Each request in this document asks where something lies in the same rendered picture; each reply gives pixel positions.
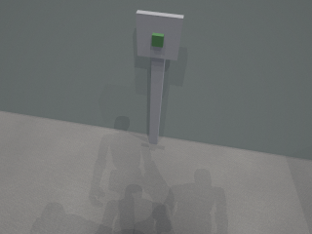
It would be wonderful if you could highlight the button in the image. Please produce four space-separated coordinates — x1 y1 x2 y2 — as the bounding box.
151 32 165 48

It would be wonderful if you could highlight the panel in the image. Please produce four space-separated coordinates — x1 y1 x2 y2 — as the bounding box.
136 10 184 145

